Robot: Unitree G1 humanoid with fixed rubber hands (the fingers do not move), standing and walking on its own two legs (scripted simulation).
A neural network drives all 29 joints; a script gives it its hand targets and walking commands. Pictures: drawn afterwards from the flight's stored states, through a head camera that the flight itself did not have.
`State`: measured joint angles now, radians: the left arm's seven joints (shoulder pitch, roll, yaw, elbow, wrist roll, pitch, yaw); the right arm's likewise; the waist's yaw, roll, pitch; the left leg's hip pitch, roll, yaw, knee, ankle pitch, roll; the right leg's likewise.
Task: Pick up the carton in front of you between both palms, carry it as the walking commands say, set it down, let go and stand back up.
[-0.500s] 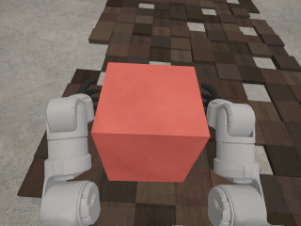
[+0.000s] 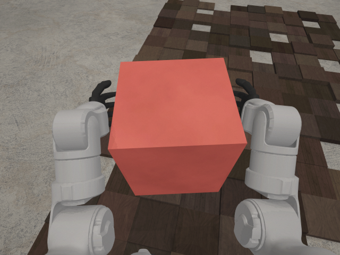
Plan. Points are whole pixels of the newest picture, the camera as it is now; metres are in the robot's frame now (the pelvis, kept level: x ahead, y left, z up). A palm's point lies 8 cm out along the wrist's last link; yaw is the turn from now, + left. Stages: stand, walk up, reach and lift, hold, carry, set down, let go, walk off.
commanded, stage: carry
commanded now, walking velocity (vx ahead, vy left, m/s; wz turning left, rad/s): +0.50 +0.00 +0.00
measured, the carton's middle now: (174, 133) +0.38 +0.03 +0.09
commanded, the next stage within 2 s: none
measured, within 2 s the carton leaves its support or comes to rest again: neither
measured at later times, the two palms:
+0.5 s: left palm (140, 32) +0.76 +0.17 +0.13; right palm (231, 37) +0.77 -0.13 +0.13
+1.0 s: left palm out of the picture +1.12 +0.14 +0.13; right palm (231, 0) +1.07 -0.16 +0.13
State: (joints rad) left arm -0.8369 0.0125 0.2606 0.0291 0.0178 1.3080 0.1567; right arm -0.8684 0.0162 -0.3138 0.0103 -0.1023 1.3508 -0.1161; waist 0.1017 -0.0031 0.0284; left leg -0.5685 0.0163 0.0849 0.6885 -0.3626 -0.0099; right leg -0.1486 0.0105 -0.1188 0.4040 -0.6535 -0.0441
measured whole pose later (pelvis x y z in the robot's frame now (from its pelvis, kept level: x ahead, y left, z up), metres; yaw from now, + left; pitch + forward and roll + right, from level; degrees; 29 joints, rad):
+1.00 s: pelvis +0.74 +0.03 +0.02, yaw +0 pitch +6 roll +0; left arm -0.66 -0.05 0.26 0.02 0.09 1.21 0.11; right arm -0.62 0.03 -0.21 0.03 -0.02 1.19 -0.15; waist -0.14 -0.01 -0.01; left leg -0.25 0.04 0.09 0.53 -0.35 0.02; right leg -0.79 -0.05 -0.01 0.99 -0.29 -0.03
